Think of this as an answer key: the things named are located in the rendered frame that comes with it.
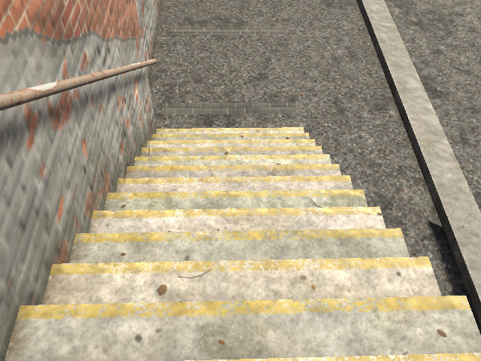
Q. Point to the stairs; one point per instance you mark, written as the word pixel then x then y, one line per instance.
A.
pixel 241 244

